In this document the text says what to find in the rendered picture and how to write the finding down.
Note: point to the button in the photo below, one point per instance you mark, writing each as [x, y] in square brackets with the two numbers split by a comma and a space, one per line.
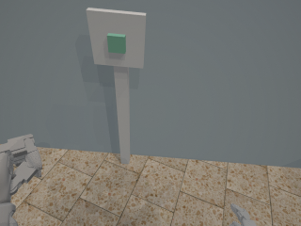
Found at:
[116, 43]

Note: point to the panel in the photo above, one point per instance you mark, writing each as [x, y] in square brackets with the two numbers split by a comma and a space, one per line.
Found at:
[133, 25]

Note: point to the robot right hand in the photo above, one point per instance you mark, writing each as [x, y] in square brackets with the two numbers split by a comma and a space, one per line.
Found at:
[242, 216]

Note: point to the robot left forearm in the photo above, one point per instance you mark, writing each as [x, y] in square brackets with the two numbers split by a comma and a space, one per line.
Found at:
[7, 209]

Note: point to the robot left hand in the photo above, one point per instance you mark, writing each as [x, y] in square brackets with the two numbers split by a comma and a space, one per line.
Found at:
[22, 152]

